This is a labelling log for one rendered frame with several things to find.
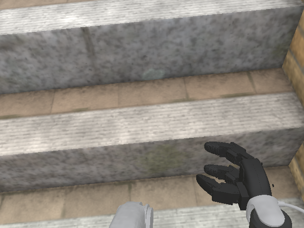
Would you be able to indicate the robot right forearm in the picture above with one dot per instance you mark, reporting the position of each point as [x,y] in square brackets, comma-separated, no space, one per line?
[263,212]

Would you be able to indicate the robot left thigh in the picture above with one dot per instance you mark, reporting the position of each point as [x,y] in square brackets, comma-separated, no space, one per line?
[133,214]

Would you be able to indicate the robot right hand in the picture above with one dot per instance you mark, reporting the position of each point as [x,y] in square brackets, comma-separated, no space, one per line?
[240,185]

